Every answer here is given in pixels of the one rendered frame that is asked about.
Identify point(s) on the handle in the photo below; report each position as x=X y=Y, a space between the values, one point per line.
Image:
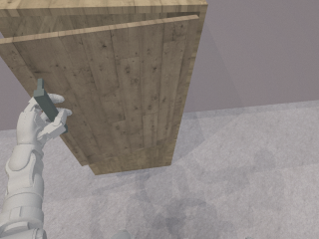
x=45 y=103

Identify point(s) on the left robot upper arm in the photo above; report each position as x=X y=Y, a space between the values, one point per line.
x=34 y=233

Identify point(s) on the robot left forearm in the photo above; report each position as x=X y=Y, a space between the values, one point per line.
x=22 y=204

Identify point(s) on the cupboard door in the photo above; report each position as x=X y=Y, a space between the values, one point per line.
x=123 y=83

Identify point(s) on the robot left hand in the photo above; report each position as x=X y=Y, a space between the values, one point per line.
x=30 y=124

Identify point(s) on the robot left shin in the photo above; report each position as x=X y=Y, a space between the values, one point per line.
x=122 y=230

